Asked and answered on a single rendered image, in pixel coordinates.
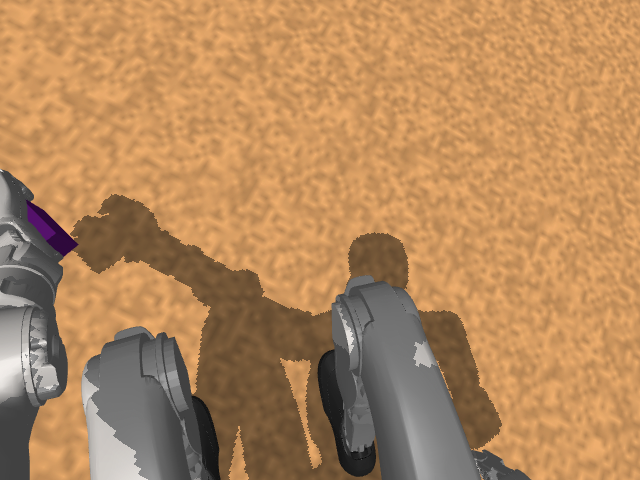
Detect cube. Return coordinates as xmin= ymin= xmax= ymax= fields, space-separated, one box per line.
xmin=26 ymin=200 xmax=78 ymax=257

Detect left robot arm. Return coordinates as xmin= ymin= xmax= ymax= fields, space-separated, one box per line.
xmin=0 ymin=217 xmax=68 ymax=480

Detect left robot hand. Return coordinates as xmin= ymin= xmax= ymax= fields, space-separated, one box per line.
xmin=0 ymin=169 xmax=64 ymax=263

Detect right robot hand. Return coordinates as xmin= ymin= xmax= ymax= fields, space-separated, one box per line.
xmin=471 ymin=450 xmax=531 ymax=480

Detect right robot foot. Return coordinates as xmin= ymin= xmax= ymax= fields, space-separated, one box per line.
xmin=318 ymin=349 xmax=376 ymax=477

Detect left robot foot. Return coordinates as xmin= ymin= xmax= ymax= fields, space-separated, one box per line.
xmin=191 ymin=395 xmax=221 ymax=480

